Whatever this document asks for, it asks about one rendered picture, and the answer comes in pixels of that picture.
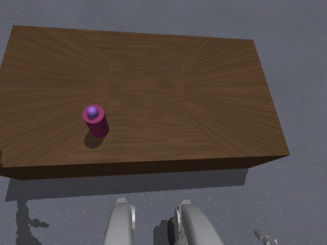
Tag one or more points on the right robot hand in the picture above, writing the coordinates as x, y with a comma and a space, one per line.
266, 239

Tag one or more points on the bottle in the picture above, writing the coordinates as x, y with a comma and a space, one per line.
95, 119

